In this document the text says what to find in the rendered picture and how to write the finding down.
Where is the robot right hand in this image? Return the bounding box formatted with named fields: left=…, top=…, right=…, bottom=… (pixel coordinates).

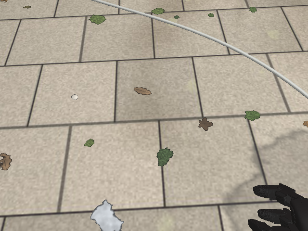
left=247, top=183, right=308, bottom=231

